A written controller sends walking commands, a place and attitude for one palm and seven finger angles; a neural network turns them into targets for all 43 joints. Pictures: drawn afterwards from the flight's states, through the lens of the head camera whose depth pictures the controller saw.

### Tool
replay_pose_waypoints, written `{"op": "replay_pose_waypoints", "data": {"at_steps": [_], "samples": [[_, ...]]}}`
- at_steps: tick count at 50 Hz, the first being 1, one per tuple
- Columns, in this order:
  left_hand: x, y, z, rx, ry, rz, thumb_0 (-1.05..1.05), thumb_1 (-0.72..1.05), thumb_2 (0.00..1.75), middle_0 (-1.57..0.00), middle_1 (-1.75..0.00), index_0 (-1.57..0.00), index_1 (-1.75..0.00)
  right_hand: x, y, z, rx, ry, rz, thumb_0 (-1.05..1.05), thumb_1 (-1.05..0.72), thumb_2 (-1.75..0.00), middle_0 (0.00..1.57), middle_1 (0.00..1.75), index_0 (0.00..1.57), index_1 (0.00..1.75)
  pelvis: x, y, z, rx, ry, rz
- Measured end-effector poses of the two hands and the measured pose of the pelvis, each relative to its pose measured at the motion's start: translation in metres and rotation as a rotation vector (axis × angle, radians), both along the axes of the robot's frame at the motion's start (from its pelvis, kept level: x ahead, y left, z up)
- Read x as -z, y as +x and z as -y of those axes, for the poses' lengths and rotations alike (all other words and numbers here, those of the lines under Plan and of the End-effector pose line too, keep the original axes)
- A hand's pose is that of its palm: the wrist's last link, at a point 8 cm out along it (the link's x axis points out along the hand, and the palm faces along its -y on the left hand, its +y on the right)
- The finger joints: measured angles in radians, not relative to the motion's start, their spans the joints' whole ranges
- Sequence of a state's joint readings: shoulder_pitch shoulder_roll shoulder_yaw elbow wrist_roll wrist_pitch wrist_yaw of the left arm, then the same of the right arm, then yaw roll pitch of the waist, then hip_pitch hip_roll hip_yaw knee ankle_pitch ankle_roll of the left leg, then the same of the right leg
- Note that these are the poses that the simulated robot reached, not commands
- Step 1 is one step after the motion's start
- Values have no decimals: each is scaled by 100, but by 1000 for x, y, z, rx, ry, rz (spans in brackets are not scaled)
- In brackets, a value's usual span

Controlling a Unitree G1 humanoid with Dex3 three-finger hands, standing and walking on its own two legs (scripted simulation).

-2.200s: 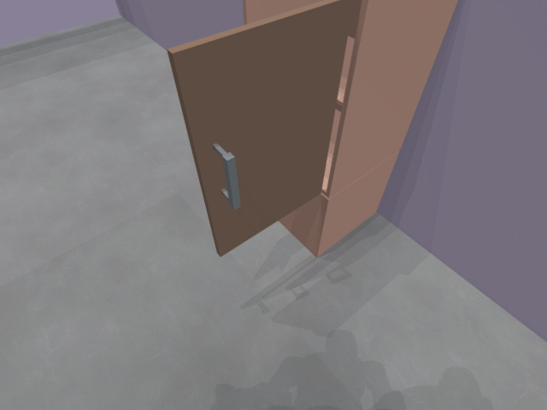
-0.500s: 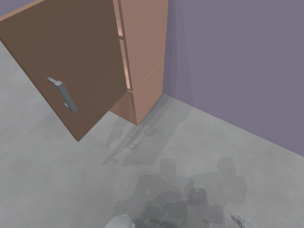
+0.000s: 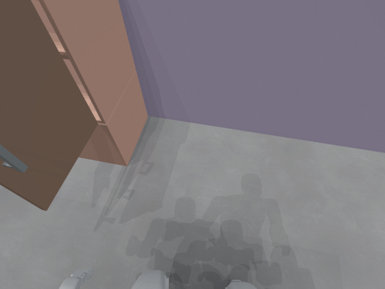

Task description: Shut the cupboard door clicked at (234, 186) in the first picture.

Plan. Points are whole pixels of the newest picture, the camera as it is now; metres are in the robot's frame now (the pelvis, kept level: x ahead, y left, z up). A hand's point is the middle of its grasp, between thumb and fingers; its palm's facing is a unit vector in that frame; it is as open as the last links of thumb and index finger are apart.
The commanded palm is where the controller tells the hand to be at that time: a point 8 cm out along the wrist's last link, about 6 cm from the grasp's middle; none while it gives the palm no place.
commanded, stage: walk to a spot facing it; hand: left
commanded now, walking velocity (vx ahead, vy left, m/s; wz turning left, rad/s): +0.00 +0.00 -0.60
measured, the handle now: out of the picture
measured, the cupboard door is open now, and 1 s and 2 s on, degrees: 89 89 89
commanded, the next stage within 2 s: turn to face it in 1.50 s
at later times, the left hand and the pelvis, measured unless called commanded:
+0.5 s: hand (155, 235) +0.24 +0.12 -0.14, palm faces -0.35 -0.91 -0.22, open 7.4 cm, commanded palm none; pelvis +0.04 -0.04 +0.00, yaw -18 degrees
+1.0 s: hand (199, 181) +0.40 +0.01 -0.14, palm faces -0.54 -0.82 -0.17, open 7.4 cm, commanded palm none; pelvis +0.20 -0.10 +0.02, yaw -32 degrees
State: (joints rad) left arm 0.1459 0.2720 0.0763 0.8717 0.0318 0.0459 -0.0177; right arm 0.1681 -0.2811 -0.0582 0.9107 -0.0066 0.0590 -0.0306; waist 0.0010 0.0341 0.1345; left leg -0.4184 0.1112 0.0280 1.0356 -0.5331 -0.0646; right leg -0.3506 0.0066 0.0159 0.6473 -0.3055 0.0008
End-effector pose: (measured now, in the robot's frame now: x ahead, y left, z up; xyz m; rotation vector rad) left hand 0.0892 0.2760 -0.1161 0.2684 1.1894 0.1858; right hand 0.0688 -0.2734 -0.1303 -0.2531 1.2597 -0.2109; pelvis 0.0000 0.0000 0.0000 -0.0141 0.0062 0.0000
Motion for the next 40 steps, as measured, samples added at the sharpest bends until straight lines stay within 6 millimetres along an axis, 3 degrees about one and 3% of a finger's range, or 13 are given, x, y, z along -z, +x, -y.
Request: {"op": "replay_pose_waypoints", "data": {"at_steps": [7,11,18,22,25,29,35,38,40], "samples": [[13,17,17,97,-65,-44,1,90,90,-20,-30,-20,-30,-24,-23,-2,90,-38,48,1,-91,-90,20,30,20,30,-7,-1,-9,95,21,-17],[19,37,24,149,-108,-45,1,90,90,-20,-30,-20,-30,-27,-49,-12,122,-51,36,1,-91,-90,20,30,20,30,-6,2,-14,143,-1,-15],[-4,95,56,258,-145,22,1,91,90,-20,-30,-20,-30,-36,-100,-20,222,-1,-74,1,-91,-90,20,30,20,30,-23,19,1,222,-31,-23],[-9,135,88,355,-128,51,1,91,90,-20,-30,-20,-30,-25,-123,-11,318,32,-101,1,-91,-90,20,30,20,30,-17,33,20,286,-25,-21],[-2,162,111,402,-104,111,1,90,90,-20,-30,-20,-30,-5,-131,2,377,55,-124,1,-91,-90,20,30,20,30,-1,43,37,315,-3,-12],[-4,163,124,402,-92,81,1,90,90,-20,-30,-20,-30,-5,-103,20,406,56,-100,1,-91,-90,20,30,20,30,-6,58,44,347,-9,5],[7,160,125,423,-101,-80,1,90,90,-20,-30,-20,-30,-28,-16,39,407,24,88,1,-91,-90,20,30,20,30,-16,98,50,427,13,-7],[21,172,122,429,-114,-141,1,90,90,-20,-30,-20,-30,-28,21,43,404,-14,171,1,-91,-90,20,30,20,30,-7,127,48,469,-5,-15],[28,188,123,443,-107,-172,1,90,90,-20,-30,-20,-30,-25,33,42,422,-31,191,1,-91,-90,20,30,20,30,-3,143,50,493,-3,-15]]}}
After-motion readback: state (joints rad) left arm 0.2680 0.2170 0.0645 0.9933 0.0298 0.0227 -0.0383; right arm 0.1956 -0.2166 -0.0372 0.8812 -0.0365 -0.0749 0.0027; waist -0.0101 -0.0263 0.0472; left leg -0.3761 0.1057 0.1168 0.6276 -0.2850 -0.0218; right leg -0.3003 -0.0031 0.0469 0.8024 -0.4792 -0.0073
